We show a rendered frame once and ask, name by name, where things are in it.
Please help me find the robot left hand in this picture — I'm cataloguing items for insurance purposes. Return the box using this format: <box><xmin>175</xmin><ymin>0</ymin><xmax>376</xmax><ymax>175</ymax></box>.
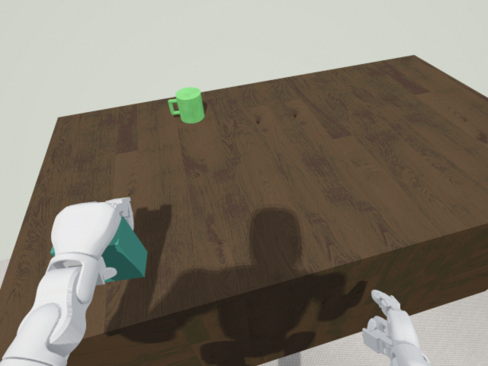
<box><xmin>51</xmin><ymin>197</ymin><xmax>134</xmax><ymax>285</ymax></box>

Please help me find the table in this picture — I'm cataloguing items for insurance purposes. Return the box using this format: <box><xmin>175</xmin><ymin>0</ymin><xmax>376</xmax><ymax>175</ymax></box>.
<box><xmin>0</xmin><ymin>55</ymin><xmax>488</xmax><ymax>366</ymax></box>

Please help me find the robot left forearm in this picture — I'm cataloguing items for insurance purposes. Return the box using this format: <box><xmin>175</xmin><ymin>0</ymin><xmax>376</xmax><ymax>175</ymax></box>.
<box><xmin>0</xmin><ymin>252</ymin><xmax>101</xmax><ymax>366</ymax></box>

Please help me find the robot right hand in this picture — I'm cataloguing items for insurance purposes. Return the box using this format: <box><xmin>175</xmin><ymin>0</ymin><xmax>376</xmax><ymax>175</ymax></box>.
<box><xmin>362</xmin><ymin>290</ymin><xmax>420</xmax><ymax>358</ymax></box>

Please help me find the sponge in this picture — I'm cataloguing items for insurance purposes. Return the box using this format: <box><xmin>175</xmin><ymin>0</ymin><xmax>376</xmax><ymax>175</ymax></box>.
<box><xmin>50</xmin><ymin>217</ymin><xmax>147</xmax><ymax>282</ymax></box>

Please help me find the robot right forearm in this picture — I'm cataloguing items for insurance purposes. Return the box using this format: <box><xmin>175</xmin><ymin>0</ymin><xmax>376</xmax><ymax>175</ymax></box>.
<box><xmin>390</xmin><ymin>344</ymin><xmax>432</xmax><ymax>366</ymax></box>

